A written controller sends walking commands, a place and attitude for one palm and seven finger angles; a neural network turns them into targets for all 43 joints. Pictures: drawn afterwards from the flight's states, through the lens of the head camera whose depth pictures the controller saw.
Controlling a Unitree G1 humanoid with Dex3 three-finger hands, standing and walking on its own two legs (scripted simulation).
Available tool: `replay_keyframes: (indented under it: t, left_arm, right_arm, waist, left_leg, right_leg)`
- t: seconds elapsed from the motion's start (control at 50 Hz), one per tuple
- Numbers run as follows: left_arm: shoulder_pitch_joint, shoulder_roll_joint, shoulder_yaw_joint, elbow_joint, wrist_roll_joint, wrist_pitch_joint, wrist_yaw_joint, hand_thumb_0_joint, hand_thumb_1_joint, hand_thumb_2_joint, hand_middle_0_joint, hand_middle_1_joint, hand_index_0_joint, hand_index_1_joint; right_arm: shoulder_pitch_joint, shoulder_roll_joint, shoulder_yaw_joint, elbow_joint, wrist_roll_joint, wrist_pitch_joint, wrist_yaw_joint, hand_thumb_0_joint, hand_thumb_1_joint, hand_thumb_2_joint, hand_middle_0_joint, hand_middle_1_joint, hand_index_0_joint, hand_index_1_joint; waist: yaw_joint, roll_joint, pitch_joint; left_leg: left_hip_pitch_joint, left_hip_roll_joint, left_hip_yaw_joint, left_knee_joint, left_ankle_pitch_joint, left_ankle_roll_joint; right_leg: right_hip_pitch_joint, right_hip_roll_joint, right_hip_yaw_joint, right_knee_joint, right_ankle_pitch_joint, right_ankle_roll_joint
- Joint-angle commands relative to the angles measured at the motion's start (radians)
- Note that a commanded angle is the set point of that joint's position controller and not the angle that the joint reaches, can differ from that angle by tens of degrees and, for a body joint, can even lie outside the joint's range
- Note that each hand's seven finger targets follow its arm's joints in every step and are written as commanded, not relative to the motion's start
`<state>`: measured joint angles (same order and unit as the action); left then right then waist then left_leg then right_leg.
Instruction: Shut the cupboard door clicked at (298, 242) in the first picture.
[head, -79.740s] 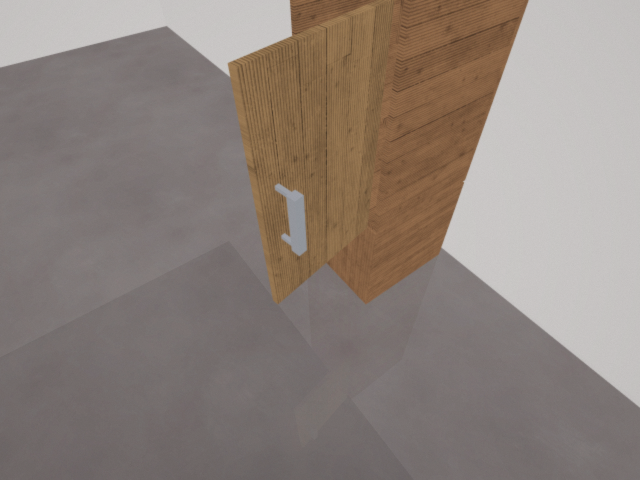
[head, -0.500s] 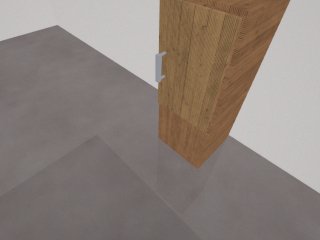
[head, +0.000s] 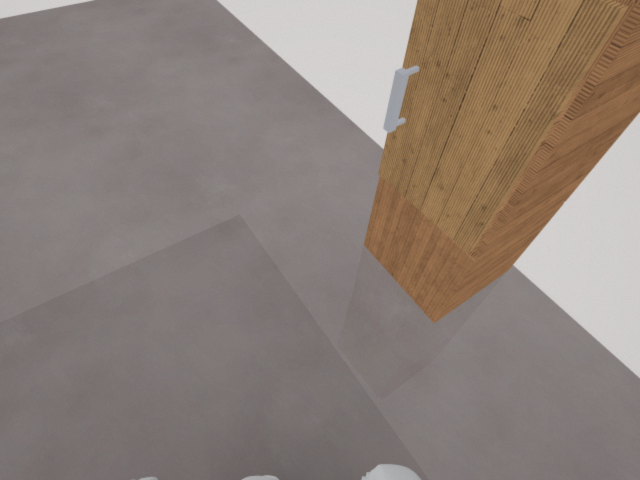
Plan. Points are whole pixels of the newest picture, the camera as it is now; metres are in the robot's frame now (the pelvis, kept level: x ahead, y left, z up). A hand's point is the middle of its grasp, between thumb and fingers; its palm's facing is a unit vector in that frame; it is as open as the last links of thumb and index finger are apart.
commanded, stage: walk to a spot facing it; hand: left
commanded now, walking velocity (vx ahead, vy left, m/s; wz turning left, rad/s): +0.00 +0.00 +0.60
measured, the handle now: (401, 99) +0.90 -0.16 -0.06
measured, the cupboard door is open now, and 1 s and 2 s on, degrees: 2 2 2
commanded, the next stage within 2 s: turn to face it in 1.90 s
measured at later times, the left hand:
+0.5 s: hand out of the picture -0.02 +0.16 -0.16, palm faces +0.37 -0.89 -0.28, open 7.3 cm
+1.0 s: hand out of the picture +0.00 +0.19 -0.15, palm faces +0.65 -0.70 -0.29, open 7.3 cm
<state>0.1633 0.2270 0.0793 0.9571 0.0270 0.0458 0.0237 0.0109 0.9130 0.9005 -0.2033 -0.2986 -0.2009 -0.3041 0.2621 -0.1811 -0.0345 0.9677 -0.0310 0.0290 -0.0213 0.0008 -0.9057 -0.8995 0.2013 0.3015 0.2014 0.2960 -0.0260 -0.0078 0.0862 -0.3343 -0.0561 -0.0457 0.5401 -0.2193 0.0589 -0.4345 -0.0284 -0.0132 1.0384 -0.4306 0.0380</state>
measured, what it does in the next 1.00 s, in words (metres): steps on the spot, turning left: right foot, then left foot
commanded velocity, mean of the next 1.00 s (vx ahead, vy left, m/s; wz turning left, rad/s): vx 0.13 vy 0.00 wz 0.60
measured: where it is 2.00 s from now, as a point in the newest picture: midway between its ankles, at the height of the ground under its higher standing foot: (215, 437)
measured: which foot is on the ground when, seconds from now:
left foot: down 0.00-0.22, up 0.24-0.56, down 0.58-0.90, up 0.92-1.00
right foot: up 0.00-0.20, down 0.22-0.58, up 0.60-0.88, down 0.90-1.00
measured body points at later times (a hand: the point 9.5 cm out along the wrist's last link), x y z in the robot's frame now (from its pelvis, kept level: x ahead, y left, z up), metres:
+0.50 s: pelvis +0.00 -0.05 +0.00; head +0.06 -0.04 +0.44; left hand -0.04 +0.21 -0.14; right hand +0.18 -0.27 -0.15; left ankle -0.05 +0.08 -0.70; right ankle +0.00 -0.18 -0.73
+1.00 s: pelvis +0.08 -0.02 -0.01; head +0.11 -0.02 +0.44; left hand -0.04 +0.22 -0.13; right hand +0.28 -0.19 -0.16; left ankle -0.04 +0.06 -0.66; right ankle +0.16 -0.10 -0.73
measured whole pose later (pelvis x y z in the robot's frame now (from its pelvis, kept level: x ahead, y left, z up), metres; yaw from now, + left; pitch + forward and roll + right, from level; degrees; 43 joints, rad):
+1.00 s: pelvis +0.08 -0.02 -0.01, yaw +41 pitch +0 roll +0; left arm 0.26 0.22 0.06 0.86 0.04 -0.03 0.00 0.01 0.91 0.90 -0.20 -0.30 -0.20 -0.30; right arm 0.25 -0.24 -0.07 0.95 -0.03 0.06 0.02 0.01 -0.91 -0.90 0.20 0.30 0.20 0.30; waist 0.00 0.03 0.05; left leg -0.48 -0.02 -0.06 1.16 -0.45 0.01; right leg -0.30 -0.07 -0.13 0.63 -0.32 -0.01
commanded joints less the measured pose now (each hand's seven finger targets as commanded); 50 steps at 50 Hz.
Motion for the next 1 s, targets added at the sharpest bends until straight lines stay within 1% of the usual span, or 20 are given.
replay_keyframes:
  t: [0.0, 0.1, 0.16, 0.2, 0.22, 0.28, 0.32, 0.44, 0.5, 0.52, 0.54, 0.56, 0.58, 0.64, 0.82, 0.84, 0.86, 0.88, 0.92, 0.98]
  left_arm:
    - [-0.009, 0.081, 0.015, -0.103, -0.003, -0.022, 0.001, 0.0, 0.9, 0.9, -0.2, -0.3, -0.2, -0.3]
    - [0.007, 0.085, 0.011, -0.132, -0.008, -0.018, 0.003, 0.0, 0.9, 0.9, -0.2, -0.3, -0.2, -0.3]
    - [0.134, 0.132, 0.025, -0.112, -0.01, -0.026, 0.011, 0.0, 0.9, 0.9, -0.2, -0.3, -0.2, -0.3]
    - [0.093, 0.258, 0.043, -0.141, 0.012, -0.03, 0.02, 0.0, 0.9, 0.9, -0.2, -0.3, -0.2, -0.3]
    - [0.018, 0.247, 0.031, -0.166, 0.004, -0.028, 0.02, 0.0, 0.9, 0.9, -0.2, -0.3, -0.2, -0.3]
    - [-0.047, 0.151, 0.012, -0.173, 0.001, -0.044, 0.022, 0.0, 0.9, 0.9, -0.2, -0.3, -0.2, -0.3]
    - [0.023, 0.165, 0.018, -0.157, 0.003, -0.051, 0.021, 0.0, 0.9, 0.9, -0.2, -0.3, -0.2, -0.3]
    - [0.167, 0.208, 0.038, -0.118, 0.008, -0.046, 0.017, 0.0, 0.9, 0.9, -0.2, -0.3, -0.2, -0.3]
    - [0.163, 0.216, 0.043, -0.119, 0.003, -0.043, 0.012, 0.0, 0.9, 0.9, -0.2, -0.3, -0.2, -0.3]
    - [0.153, 0.213, 0.041, -0.124, -0.004, -0.041, 0.009, 0.0, 0.9, 0.9, -0.2, -0.3, -0.2, -0.3]
    - [0.159, 0.166, 0.034, -0.145, -0.01, -0.037, 0.003, 0.0, 0.9, 0.9, -0.2, -0.3, -0.2, -0.3]
    - [0.095, 0.105, 0.005, -0.198, -0.011, -0.038, 0.001, 0.0, 0.9, 0.9, -0.2, -0.3, -0.2, -0.3]
    - [0.022, 0.126, 0.011, -0.212, -0.001, -0.027, 0.009, 0.0, 0.9, 0.9, -0.2, -0.3, -0.2, -0.3]
    - [-0.004, 0.123, 0.017, -0.185, 0.0, -0.029, -0.016, 0.0, 0.9, 0.9, -0.2, -0.3, -0.2, -0.3]
    - [0.138, 0.108, 0.02, -0.138, 0.006, -0.054, -0.048, 0.0, 0.9, 0.9, -0.2, -0.3, -0.2, -0.3]
    - [0.231, 0.134, 0.029, -0.115, 0.008, -0.063, -0.046, 0.0, 0.9, 0.9, -0.2, -0.3, -0.2, -0.3]
    - [0.329, 0.189, 0.043, -0.096, 0.018, -0.076, -0.034, 0.0, 0.9, 0.9, -0.2, -0.3, -0.2, -0.3]
    - [0.373, 0.267, 0.05, -0.1, 0.022, -0.08, -0.02, 0.0, 0.9, 0.9, -0.2, -0.3, -0.2, -0.3]
    - [0.228, 0.24, 0.042, -0.136, 0.009, -0.084, -0.008, 0.0, 0.9, 0.9, -0.2, -0.3, -0.2, -0.3]
    - [0.11, 0.133, 0.018, -0.137, 0.009, -0.107, -0.005, 0.0, 0.9, 0.9, -0.2, -0.3, -0.2, -0.3]
  right_arm:
    - [0.041, -0.216, -0.059, -0.06, -0.003, -0.006, -0.013, 0.0, -0.9, -0.9, 0.2, 0.3, 0.2, 0.3]
    - [0.005, -0.244, -0.078, -0.092, -0.008, 0.011, -0.003, 0.0, -0.9, -0.9, 0.2, 0.3, 0.2, 0.3]
    - [-0.058, -0.213, -0.083, -0.128, 0.007, 0.018, 0.006, 0.0, -0.9, -0.9, 0.2, 0.3, 0.2, 0.3]
    - [-0.044, -0.135, -0.084, -0.156, 0.009, 0.016, 0.016, 0.0, -0.9, -0.9, 0.2, 0.3, 0.2, 0.3]
    - [-0.032, -0.166, -0.088, -0.155, -0.004, 0.022, 0.025, 0.0, -0.9, -0.9, 0.2, 0.3, 0.2, 0.3]
    - [-0.038, -0.149, -0.078, -0.143, 0.002, 0.03, 0.041, 0.0, -0.9, -0.9, 0.2, 0.3, 0.2, 0.3]
    - [-0.078, -0.132, -0.065, -0.152, 0.011, 0.031, 0.045, 0.0, -0.9, -0.9, 0.2, 0.3, 0.2, 0.3]
    - [-0.189, -0.108, -0.042, -0.183, 0.018, 0.022, 0.05, 0.0, -0.9, -0.9, 0.2, 0.3, 0.2, 0.3]
    - [-0.125, -0.131, -0.045, -0.167, 0.016, 0.013, 0.045, 0.0, -0.9, -0.9, 0.2, 0.3, 0.2, 0.3]
    - [-0.058, -0.164, -0.054, -0.151, 0.012, 0.007, 0.045, 0.0, -0.9, -0.9, 0.2, 0.3, 0.2, 0.3]
    - [-0.005, -0.265, -0.078, -0.14, 0.004, 0.001, 0.044, 0.0, -0.9, -0.9, 0.2, 0.3, 0.2, 0.3]
    - [0.076, -0.346, -0.097, -0.124, 0.005, 0.003, 0.034, 0.0, -0.9, -0.9, 0.2, 0.3, 0.2, 0.3]
    - [0.108, -0.324, -0.09, -0.098, 0.003, 0.004, 0.024, 0.0, -0.9, -0.9, 0.2, 0.3, 0.2, 0.3]
    - [-0.032, -0.266, -0.069, -0.14, -0.003, -0.007, 0.008, 0.0, -0.9, -0.9, 0.2, 0.3, 0.2, 0.3]
    - [-0.115, -0.259, -0.07, -0.153, -0.003, -0.018, 0.018, 0.0, -0.9, -0.9, 0.2, 0.3, 0.2, 0.3]
    - [-0.145, -0.243, -0.068, -0.161, 0.003, -0.019, 0.02, 0.0, -0.9, -0.9, 0.2, 0.3, 0.2, 0.3]
    - [-0.149, -0.178, -0.055, -0.178, 0.013, -0.023, 0.022, 0.0, -0.9, -0.9, 0.2, 0.3, 0.2, 0.3]
    - [-0.145, -0.107, -0.041, -0.205, 0.018, -0.032, 0.027, 0.0, -0.9, -0.9, 0.2, 0.3, 0.2, 0.3]
    - [-0.142, -0.143, -0.06, -0.2, -0.002, -0.028, 0.041, 0.0, -0.9, -0.9, 0.2, 0.3, 0.2, 0.3]
    - [-0.116, -0.11, -0.054, -0.147, -0.003, -0.016, 0.067, 0.0, -0.9, -0.9, 0.2, 0.3, 0.2, 0.3]
  waist:
    - [-0.004, 0.13, -0.119]
    - [0.002, 0.167, -0.136]
    - [0.066, 0.113, -0.165]
    - [0.066, -0.25, -0.082]
    - [0.02, -0.123, -0.062]
    - [-0.026, -0.176, -0.014]
    - [0.002, -0.185, -0.04]
    - [0.072, -0.216, -0.083]
    - [0.033, -0.208, -0.114]
    - [-0.01, -0.153, -0.148]
    - [-0.037, 0.108, -0.21]
    - [-0.084, 0.325, -0.219]
    - [-0.102, 0.207, -0.204]
    - [-0.04, 0.211, -0.09]
    - [0.058, 0.148, -0.031]
    - [0.109, 0.089, -0.047]
    - [0.157, -0.117, -0.082]
    - [0.18, -0.391, -0.104]
    - [0.082, -0.237, -0.014]
    - [0.011, -0.113, 0.012]
  left_leg:
    - [0.161, 0.245, -0.378, -0.226, 0.171, 0.116]
    - [0.096, 0.203, -0.429, -0.213, 0.11, 0.1]
    - [-0.102, 0.108, -0.368, -0.122, -0.023, 0.02]
    - [-0.338, -0.083, -0.049, 0.39, -0.337, -0.102]
    - [-0.276, -0.009, -0.066, 0.579, -0.331, -0.087]
    - [-0.277, 0.064, -0.012, 0.684, -0.214, -0.108]
    - [-0.252, 0.068, 0.033, 0.592, -0.219, -0.119]
    - [-0.146, 0.053, 0.13, 0.267, -0.25, -0.099]
    - [0.023, 0.032, 0.159, 0.052, -0.122, -0.08]
    - [0.18, 0.049, 0.132, -0.069, 0.033, -0.062]
    - [0.395, 0.255, -0.118, -0.098, 0.35, 0.019]
    - [0.439, 0.466, -0.366, -0.127, 0.667, 0.175]
    - [0.389, 0.439, -0.333, -0.137, 0.452, 0.188]
    - [0.222, 0.323, -0.29, -0.203, -0.009, 0.129]
    - [-0.086, 0.197, -0.265, -0.187, -0.389, 0.083]
    - [-0.212, 0.147, -0.234, -0.085, -0.438, 0.061]
    - [-0.378, 0.04, -0.123, 0.161, -0.46, 0.01]
    - [-0.472, -0.05, 0.008, 0.522, -0.459, -0.037]
    - [-0.462, 0.067, -0.063, 0.777, -0.294, -0.039]
    - [-0.357, 0.144, -0.009, 0.73, -0.087, -0.064]
  right_leg:
    - [-0.084, -0.005, 0.04, -0.048, 0.015, 0.019]
    - [0.058, 0.046, 0.028, -0.28, -0.007, 0.009]
    - [0.368, 0.032, 0.041, -0.628, 0.143, -0.01]
    - [0.342, -0.428, 0.492, -0.863, -0.046, -0.196]
    - [0.195, -0.437, 0.411, -0.831, -0.023, -0.225]
    - [0.203, -0.29, 0.157, -0.703, 0.39, -0.189]
    - [0.287, -0.281, 0.069, -0.643, 0.635, -0.172]
    - [0.428, -0.298, 0.0, -0.553, 0.855, -0.148]
    - [0.377, -0.29, -0.056, -0.447, 0.859, -0.102]
    - [0.287, -0.27, -0.099, -0.329, 0.792, -0.06]
    - [0.043, -0.175, -0.162, -0.132, 0.426, 0.007]
    - [-0.141, -0.082, -0.127, 0.041, -0.245, 0.038]
    - [-0.162, -0.09, -0.025, 0.074, -0.231, 0.022]
    - [-0.18, -0.091, 0.002, 0.062, -0.068, 0.019]
    - [0.192, 0.02, -0.098, -0.378, 0.105, 0.024]
    - [0.359, 0.017, -0.076, -0.465, 0.105, 0.018]
    - [0.529, -0.13, 0.102, -0.644, -0.102, -0.015]
    - [0.541, -0.418, 0.511, -0.875, -0.353, -0.113]
    - [0.289, -0.463, 0.599, -0.937, -0.508, -0.175]
    - [0.193, -0.353, 0.153, -0.873, -0.1, -0.128]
